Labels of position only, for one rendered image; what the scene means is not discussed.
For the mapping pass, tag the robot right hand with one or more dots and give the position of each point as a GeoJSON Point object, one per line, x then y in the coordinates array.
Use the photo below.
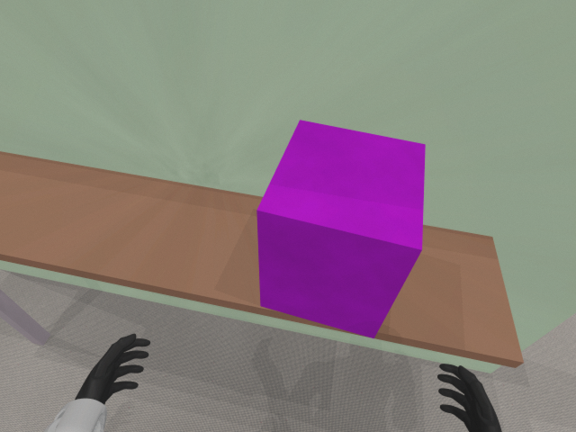
{"type": "Point", "coordinates": [479, 415]}

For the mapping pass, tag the table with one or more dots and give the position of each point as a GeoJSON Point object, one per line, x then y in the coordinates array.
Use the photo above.
{"type": "Point", "coordinates": [200, 243]}

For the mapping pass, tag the left robot forearm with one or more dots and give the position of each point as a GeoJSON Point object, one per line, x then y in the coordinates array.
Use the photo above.
{"type": "Point", "coordinates": [82, 415]}

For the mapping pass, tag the robot left hand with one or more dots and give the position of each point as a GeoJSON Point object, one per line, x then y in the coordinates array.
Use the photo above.
{"type": "Point", "coordinates": [100, 384]}

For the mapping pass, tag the carton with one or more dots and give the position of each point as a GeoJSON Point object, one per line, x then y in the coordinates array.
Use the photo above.
{"type": "Point", "coordinates": [340, 226]}

